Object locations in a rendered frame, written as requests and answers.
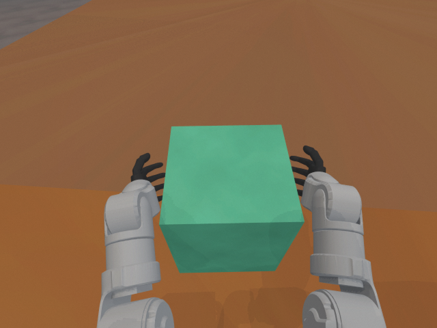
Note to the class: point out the left robot upper arm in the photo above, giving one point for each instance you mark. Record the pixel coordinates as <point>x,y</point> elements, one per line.
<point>146,313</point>

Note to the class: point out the right robot forearm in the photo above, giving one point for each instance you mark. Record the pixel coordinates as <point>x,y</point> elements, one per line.
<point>338,245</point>

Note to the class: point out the left robot forearm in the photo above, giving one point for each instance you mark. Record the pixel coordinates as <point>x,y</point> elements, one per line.
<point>131,265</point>

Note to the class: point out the carton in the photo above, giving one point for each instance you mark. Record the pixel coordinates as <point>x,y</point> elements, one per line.
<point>230,202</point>

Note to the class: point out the right robot hand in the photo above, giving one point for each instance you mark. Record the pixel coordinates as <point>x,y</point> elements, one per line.
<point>316,165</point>

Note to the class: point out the left robot hand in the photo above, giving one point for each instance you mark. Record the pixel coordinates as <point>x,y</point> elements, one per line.
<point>139,173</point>

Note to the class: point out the right robot upper arm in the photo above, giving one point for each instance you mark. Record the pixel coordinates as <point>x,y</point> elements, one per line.
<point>334,309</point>

